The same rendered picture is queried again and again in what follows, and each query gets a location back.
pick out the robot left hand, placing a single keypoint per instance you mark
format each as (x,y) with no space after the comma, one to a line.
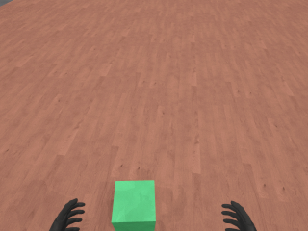
(63,219)

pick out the carton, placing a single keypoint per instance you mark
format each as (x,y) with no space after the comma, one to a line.
(134,206)

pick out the robot right hand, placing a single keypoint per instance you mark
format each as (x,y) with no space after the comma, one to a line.
(243,221)

